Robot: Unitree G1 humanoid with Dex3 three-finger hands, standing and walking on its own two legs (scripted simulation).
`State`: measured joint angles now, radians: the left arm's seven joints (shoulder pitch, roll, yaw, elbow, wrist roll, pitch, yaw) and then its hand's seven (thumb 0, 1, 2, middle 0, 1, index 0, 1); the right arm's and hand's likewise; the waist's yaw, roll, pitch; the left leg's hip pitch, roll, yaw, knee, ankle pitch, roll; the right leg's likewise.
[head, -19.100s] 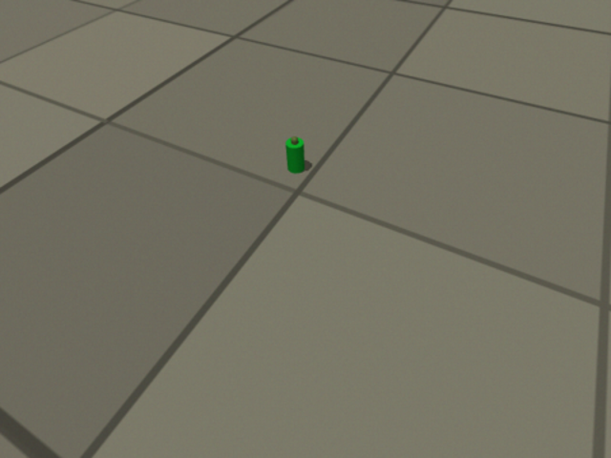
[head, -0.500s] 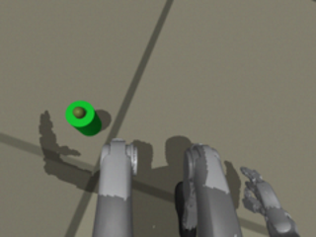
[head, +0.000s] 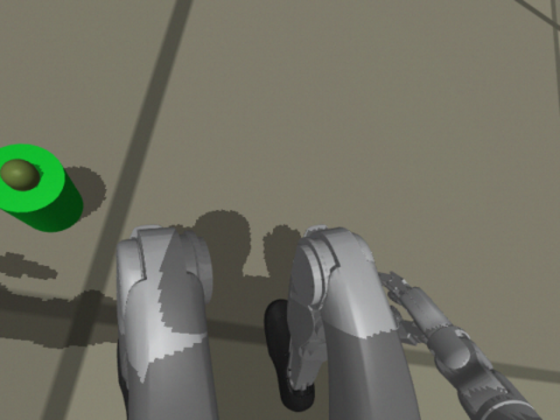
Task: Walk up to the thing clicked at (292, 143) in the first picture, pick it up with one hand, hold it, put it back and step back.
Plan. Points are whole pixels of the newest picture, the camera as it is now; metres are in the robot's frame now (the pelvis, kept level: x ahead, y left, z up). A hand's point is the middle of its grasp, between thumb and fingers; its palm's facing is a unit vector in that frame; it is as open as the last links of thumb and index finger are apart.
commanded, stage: close in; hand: left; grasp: from the side
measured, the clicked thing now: (37, 191) +0.39 +0.32 -0.20
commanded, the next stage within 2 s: rest palm in 0.70 s
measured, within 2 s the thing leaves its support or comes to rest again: leaves its support in 2.00 s
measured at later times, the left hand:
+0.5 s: hand (9, 216) +0.35 +0.34 -0.19, palm faces +0.36 -0.93 +0.03, open 17.6 cm
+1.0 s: hand (35, 207) +0.37 +0.31 -0.19, palm faces +0.40 -0.92 +0.02, open 17.0 cm
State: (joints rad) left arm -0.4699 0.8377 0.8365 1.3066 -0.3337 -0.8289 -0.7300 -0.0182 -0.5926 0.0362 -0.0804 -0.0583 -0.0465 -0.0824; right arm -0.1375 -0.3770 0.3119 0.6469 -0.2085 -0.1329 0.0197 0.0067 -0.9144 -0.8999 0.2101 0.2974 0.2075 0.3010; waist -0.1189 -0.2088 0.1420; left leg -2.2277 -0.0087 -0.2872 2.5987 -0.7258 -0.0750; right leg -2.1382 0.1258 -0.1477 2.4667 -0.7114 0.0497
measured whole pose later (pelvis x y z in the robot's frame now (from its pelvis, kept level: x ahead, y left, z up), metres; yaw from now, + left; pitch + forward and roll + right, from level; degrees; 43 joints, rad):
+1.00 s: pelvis -0.02 +0.02 -0.02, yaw -5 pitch +9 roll -18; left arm -0.48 0.76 0.58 1.40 -0.17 -1.16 -0.07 -0.02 -0.45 0.12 -0.08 -0.04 -0.06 -0.05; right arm -0.19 -0.37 0.49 0.55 -0.36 0.00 0.15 0.00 -0.90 -0.90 0.21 0.30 0.21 0.30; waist -0.18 -0.28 0.28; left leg -2.19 0.00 -0.40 2.71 -0.72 -0.02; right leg -2.04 0.15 -0.24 2.46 -0.66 0.06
